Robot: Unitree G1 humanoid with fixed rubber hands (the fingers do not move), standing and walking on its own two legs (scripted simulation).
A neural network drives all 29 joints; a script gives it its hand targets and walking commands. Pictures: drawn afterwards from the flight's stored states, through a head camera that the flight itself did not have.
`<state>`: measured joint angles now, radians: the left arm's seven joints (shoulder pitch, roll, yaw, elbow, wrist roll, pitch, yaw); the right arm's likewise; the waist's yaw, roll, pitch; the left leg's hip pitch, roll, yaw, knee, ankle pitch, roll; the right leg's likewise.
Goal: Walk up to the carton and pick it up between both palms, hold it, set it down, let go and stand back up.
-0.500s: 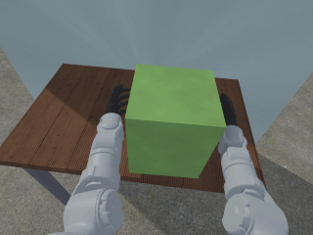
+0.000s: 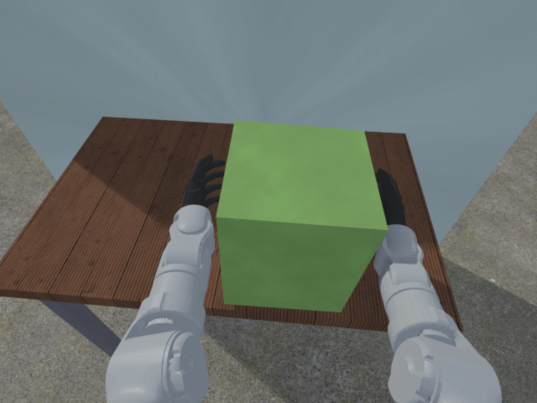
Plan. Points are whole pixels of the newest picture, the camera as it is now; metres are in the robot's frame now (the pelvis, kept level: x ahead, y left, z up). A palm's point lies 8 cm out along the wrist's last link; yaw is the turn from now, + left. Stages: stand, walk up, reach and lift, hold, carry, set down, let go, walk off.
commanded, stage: set down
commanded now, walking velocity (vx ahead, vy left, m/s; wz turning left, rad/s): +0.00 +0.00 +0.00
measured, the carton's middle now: (290, 221) +0.42 -0.02 +0.03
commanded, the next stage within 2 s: none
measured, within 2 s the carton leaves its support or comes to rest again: rests again in 0.62 s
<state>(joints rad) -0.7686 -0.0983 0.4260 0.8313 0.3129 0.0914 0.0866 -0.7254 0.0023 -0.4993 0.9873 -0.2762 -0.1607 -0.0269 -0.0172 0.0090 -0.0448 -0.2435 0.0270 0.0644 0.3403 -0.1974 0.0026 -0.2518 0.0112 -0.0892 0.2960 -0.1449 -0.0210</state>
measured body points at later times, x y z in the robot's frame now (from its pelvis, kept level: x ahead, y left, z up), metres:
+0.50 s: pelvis -0.01 +0.00 +0.00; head +0.02 +0.01 +0.45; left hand +0.41 +0.13 +0.07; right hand +0.40 -0.17 +0.07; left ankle -0.02 +0.11 -0.75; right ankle +0.00 -0.10 -0.75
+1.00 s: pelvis +0.01 +0.00 +0.00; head +0.08 +0.01 +0.45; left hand +0.44 +0.13 +0.06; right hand +0.43 -0.17 +0.06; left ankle -0.02 +0.11 -0.75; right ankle +0.00 -0.10 -0.75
